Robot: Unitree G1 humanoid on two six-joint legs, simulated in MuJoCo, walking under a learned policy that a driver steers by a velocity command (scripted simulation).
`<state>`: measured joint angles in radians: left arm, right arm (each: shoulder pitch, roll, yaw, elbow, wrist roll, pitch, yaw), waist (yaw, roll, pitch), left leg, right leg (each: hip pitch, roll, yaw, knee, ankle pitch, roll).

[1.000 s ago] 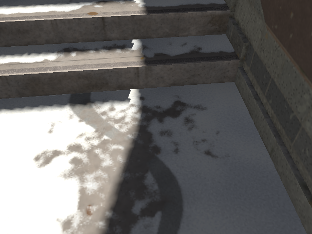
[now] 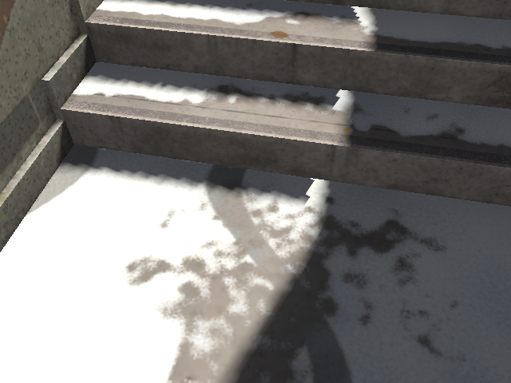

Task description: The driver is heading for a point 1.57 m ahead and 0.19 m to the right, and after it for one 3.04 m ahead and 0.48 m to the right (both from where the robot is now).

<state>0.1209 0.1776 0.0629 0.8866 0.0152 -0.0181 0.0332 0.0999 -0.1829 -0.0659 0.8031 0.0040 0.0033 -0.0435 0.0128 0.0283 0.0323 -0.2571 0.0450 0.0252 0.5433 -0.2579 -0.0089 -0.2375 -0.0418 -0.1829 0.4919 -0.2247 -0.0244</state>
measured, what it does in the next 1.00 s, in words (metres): walks ahead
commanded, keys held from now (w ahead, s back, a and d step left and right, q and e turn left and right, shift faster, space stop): no key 0.50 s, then w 0.50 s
